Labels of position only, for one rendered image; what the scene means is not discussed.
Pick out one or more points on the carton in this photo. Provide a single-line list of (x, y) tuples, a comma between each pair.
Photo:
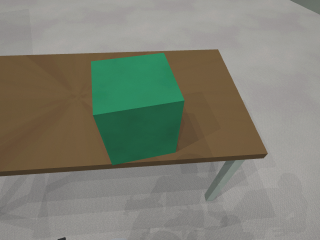
[(137, 106)]

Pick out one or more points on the table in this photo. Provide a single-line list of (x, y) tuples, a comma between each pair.
[(47, 123)]

